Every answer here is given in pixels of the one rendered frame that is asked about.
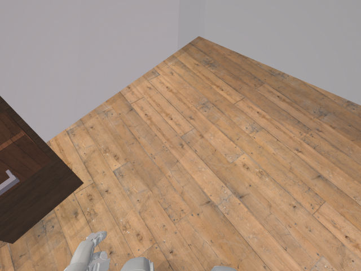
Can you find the robot left thigh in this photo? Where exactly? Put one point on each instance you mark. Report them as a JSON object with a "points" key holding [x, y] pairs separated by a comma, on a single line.
{"points": [[138, 264]]}

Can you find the left robot hand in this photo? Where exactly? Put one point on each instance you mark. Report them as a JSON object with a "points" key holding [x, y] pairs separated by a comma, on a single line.
{"points": [[85, 253]]}

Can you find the drawer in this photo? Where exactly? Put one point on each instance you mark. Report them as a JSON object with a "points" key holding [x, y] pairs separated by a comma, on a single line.
{"points": [[18, 152]]}

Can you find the cabinet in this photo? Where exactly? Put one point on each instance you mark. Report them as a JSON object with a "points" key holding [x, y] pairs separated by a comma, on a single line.
{"points": [[37, 196]]}

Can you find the handle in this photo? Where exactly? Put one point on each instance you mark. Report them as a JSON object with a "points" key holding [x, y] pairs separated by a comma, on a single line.
{"points": [[9, 182]]}

